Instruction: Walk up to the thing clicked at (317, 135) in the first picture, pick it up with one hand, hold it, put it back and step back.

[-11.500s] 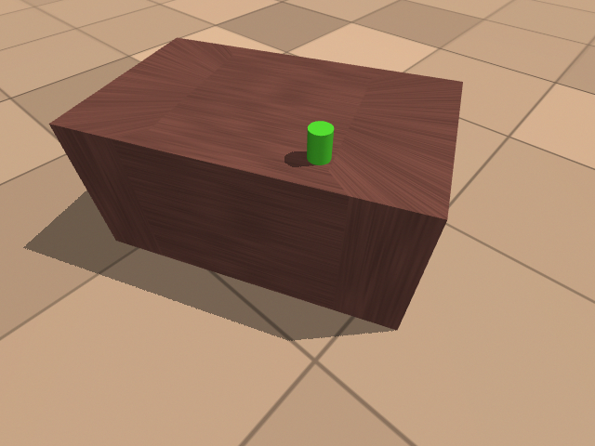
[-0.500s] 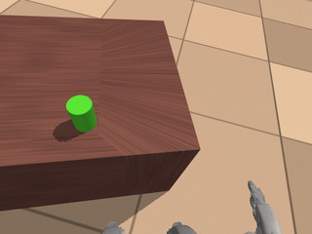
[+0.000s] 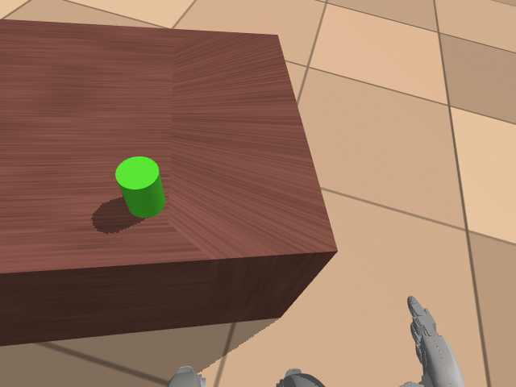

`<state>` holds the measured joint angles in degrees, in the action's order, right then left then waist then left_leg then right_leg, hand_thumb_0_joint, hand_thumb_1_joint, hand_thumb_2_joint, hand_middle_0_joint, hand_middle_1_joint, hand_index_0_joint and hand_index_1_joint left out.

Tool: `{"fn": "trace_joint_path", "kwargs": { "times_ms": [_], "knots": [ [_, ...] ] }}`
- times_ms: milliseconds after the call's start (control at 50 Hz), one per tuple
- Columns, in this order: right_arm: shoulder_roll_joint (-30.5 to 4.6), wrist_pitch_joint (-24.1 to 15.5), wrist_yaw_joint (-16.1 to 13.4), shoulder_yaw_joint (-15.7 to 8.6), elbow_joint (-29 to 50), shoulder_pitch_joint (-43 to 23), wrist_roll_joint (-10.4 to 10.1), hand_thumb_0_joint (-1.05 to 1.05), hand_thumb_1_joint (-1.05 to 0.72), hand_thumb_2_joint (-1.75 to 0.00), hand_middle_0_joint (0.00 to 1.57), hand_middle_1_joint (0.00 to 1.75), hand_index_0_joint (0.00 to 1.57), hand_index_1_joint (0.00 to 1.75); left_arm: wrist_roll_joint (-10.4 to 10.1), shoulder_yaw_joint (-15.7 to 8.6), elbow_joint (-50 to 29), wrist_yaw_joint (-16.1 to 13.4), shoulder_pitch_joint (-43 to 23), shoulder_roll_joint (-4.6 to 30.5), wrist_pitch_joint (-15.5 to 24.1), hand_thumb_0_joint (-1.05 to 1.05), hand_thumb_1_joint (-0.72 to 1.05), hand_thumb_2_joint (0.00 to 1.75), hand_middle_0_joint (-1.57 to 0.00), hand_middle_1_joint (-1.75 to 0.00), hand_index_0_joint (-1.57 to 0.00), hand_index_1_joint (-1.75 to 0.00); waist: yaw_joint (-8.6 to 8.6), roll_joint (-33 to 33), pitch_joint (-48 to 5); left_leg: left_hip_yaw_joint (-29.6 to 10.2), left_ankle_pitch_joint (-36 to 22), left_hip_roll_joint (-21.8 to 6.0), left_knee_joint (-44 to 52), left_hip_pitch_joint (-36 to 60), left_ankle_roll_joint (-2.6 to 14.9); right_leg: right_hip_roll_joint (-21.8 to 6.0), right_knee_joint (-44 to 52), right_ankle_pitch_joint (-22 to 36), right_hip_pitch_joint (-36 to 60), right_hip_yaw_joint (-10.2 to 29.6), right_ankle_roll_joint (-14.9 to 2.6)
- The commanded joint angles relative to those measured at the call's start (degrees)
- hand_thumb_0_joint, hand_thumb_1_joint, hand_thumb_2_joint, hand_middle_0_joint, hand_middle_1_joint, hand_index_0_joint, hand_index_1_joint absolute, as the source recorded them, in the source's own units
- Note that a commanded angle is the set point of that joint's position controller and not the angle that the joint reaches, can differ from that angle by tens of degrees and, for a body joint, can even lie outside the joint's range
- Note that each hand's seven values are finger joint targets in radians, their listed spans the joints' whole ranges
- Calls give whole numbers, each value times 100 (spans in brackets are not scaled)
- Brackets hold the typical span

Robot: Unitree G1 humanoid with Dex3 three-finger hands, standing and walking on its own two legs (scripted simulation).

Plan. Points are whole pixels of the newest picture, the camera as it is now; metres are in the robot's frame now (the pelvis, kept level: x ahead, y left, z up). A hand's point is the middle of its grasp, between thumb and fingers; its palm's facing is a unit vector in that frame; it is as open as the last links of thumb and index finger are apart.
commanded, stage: go down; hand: left
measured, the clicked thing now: (142, 188) +0.48 +0.19 -0.06
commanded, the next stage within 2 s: none
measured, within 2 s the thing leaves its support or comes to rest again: neither
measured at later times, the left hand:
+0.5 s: hand out of the picture +0.39 +0.38 +0.08, palm faces +0.24 -0.97 +0.02, open 17.6 cm
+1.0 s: hand out of the picture +0.40 +0.38 +0.08, palm faces +0.22 -0.98 +0.01, open 17.6 cm
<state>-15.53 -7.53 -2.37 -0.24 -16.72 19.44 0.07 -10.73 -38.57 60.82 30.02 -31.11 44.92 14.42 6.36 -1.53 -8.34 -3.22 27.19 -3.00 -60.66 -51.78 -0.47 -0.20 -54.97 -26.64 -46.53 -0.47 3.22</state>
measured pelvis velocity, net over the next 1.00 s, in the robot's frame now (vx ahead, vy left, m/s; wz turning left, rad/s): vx -0.01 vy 0.00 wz -0.01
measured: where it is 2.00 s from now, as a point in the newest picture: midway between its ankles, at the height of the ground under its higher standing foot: outside the picture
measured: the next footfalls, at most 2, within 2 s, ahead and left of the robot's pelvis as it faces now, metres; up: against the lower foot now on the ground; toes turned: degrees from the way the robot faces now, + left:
none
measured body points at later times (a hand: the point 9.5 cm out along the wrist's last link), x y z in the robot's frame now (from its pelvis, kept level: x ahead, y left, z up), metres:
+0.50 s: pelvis -0.01 +0.00 +0.00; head +0.08 +0.05 +0.44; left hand +0.37 +0.43 +0.08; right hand +0.15 -0.26 -0.02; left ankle +0.01 +0.12 -0.67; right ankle +0.00 -0.16 -0.67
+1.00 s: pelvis -0.01 +0.00 +0.00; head +0.09 +0.06 +0.43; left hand +0.38 +0.43 +0.09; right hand +0.15 -0.26 -0.02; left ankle +0.01 +0.12 -0.67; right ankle +0.00 -0.16 -0.67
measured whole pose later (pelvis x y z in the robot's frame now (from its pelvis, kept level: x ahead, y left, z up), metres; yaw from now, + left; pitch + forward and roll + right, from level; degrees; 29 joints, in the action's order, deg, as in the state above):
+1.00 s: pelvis -0.01 +0.00 +0.00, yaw +0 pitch +19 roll -4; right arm -16.0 -7.3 -2.5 0.4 -13.9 19.7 0.5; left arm -10.4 -38.3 63.4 30.4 -34.6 47.0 15.6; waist 7.8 -1.5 -8.9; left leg -3.2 27.0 -3.2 -61.7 -53.8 -0.4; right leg 0.1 -55.6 -26.1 -48.5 -0.4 3.2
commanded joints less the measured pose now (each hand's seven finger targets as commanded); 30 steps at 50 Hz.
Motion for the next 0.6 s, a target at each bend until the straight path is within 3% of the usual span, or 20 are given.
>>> {"fn": "trace_joint_path", "kwargs": {
  "times_ms": [0, 60, 80, 100, 120, 140, 160, 180, 200, 260, 300, 320, 400, 420, 460, 500, 520, 540, 560, 580],
  "knots": [
    [-1202, -292, -133, -641, 956, 126, -11, 0, 49, -6, 5, 5, 5, 5, -175, -356, -1634, -11, -2164, 2472, 515, 0, -58, 6, -5, -7, -5, -7, -27, 1590, -2434, 57, -2618, 97, 739, 2519, 25, 153, 519, 1783, 461, -191, -406],
    [-1169, -245, -141, -687, 754, 248, 6, 0, 49, -7, 5, 5, 5, 5, -149, -373, -1620, -33, -2120, 2483, 508, 0, -58, 5, -6, -6, -6, -7, -29, 1703, -2287, 59, -2607, 103, 765, 2567, 6, 149, 549, 1721, 341, -192, -412],
    [-1168, -248, -128, -670, 839, 262, 11, 0, 48, -7, 5, 5, 5, 5, -156, -312, -1284, -11, -1975, 2301, 470, 0, -59, 5, -6, -7, -6, -7, 30, 1611, -2226, 36, -2621, 82, 763, 2571, 2, 161, 558, 1687, 259, -220, -413],
    [-1211, -242, -114, -726, 783, 218, 9, 0, 48, -7, 5, 5, 5, 5, -177, -291, -1187, -4, -1802, 2232, 452, 0, -56, 5, -6, -6, -6, -7, -29, 1578, -2136, -8, -2726, 58, 791, 2549, -17, 169, 535, 1669, 221, -259, -423],
    [-1106, -231, -87, -632, 689, 257, 13, 0, 48, -7, 5, 5, 5, 5, -169, -219, -1142, 12, -1820, 2167, 445, 0, -56, 5, -6, -6, -6, -7, -12, 1607, -2022, 34, -2606, 74, 769, 2468, 7, 162, 565, 1639, 175, -239, -411],
    [-1025, -229, -72, -552, 658, 253, 5, 0, 48, -6, 5, 5, 5, 5, -163, -339, -1345, -4, -1858, 2339, 459, 0, -57, 5, -6, -6, -6, -7, -96, 1714, -1996, 38, -2549, 89, 799, 2414, 1, 158, 544, 1571, 187, -251, -429],
    [-1001, -236, -53, -512, 782, 134, -6, 0, 48, -7, 5, 5, 5, 5, -163, -283, -846, 18, -1498, 2107, 417, 0, -57, 5, -6, -6, -6, -7, -110, 1509, -1901, 8, -2563, 62, 807, 2317, -1, 180, 539, 1539, 159, -286, -431],
    [-990, -237, -45, -488, 987, 44, -11, 0, 49, -6, 5, 5, 5, 5, -167, -275, -1026, 23, -1554, 2118, 439, 0, -57, 4, -6, -6, -6, -7, -104, 1379, -1873, 66, -2333, 104, 802, 2150, 39, 172, 572, 1519, 293, -251, -421],
    [-971, -242, -33, -448, 1007, 40, -10, 0, 49, -6, 5, 5, 5, 5, -205, -173, -636, 72, -1331, 1898, 429, 0, -59, 4, -6, -6, -6, -7, -68, 1248, -1749, 94, -2143, 122, 787, 1955, 58, 169, 589, 1492, 356, -238, -412],
    [-978, -255, -25, -373, 1067, -72, -18, 0, 50, -6, 5, 5, 5, 5, -268, -400, -977, 78, -1590, 2255, 544, 0, -60, 5, -6, -7, -6, -8, -167, 1223, -1903, 94, -2098, 129, 759, 1786, 80, 164, 531, 1495, 454, -214, -419],
    [-1164, -268, -61, -539, 1379, -145, -10, 0, 49, -6, 5, 5, 5, 5, -246, -376, -842, 114, -1636, 2261, 589, 0, -61, 5, -6, -8, -6, -8, -49, 1153, -2086, 80, -2117, 120, 737, 1900, 74, 176, 517, 1537, 483, -210, -414],
    [-1180, -263, -77, -584, 1232, -59, 10, 0, 50, -6, 5, 5, 5, 5, -244, -468, -1244, 85, -1870, 2466, 650, 0, -61, 5, -6, -8, -6, -8, -99, 1318, -2183, 94, -2039, 126, 755, 1999, 55, 179, 510, 1473, 469, -199, -419],
    [-1337, -274, -153, -729, 1285, 76, 26, 0, 49, -6, 5, 5, 5, 5, -218, -415, -1605, 43, -2271, 2502, 673, 0, -58, 5, -5, -8, -6, -8, 42, 1507, -2579, 90, -2015, 128, 770, 2464, 32, 177, 541, 1483, 418, -167, -414],
    [-1286, -275, -168, -692, 1259, 99, 22, 0, 49, -6, 5, 5, 5, 5, -200, -409, -1733, 13, -2398, 2560, 681, 0, -56, 5, -5, -7, -6, -7, 63, 1515, -2500, 90, -1950, 132, 777, 2468, 33, 178, 557, 1421, 388, -156, -412],
    [-1223, -259, -170, -646, 1148, 146, 32, 0, 49, -6, 5, 5, 5, 5, -163, -123, -1089, 38, -2005, 2073, 587, 0, -58, 5, -6, -7, -6, -7, 102, 1354, -2141, 48, -2013, 98, 825, 2369, 11, 191, 580, 1410, 212, -208, -420],
    [-1091, -217, -151, -513, 850, 344, 30, 0, 49, -7, 5, 5, 5, 5, -133, -249, -1169, -5, -2081, 2360, 577, 0, -58, 6, -6, -7, -6, -7, 24, 1602, -1917, 46, -1984, 107, 844, 2253, -1, 181, 562, 1275, 18, -220, -437],
    [-1128, -208, -138, -575, 953, 221, 20, 0, 50, -6, 5, 5, 5, 5, -123, -174, -942, 7, -1975, 2264, 547, 0, -56, 6, -6, -7, -6, -8, 50, 1539, -1871, 21, -2001, 87, 853, 2227, -15, 192, 543, 1237, -42, -258, -445],
    [-1018, -221, -104, -442, 1033, 181, 18, 0, 50, -6, 5, 5, 5, 5, -126, -124, -800, 41, -1840, 2144, 526, 0, -55, 5, -6, -7, -6, -7, -1, 1496, -1777, 38, -1937, 97, 844, 2104, -10, 190, 558, 1233, 19, -261, -432],
    [-1005, -220, -83, -429, 1008, 297, 14, 0, 50, -6, 5, 5, 5, 5, -132, -195, -819, 29, -1801, 2238, 518, 0, -57, 5, -6, -7, -7, -7, -14, 1501, -1688, 60, -1800, 114, 866, 1995, -2, 189, 567, 1180, 69, -268, -437],
    [-1002, -212, -61, -419, 1035, 277, 2, 0, 50, -6, 5, 5, 5, 5, -129, -144, -556, 27, -1538, 2067, 485, 0, -57, 6, -6, -7, -6, -7, -45, 1395, -1566, 46, -1792, 104, 904, 1920, -3, 197, 553, 1142, 48, -289, -449]
  ]
}}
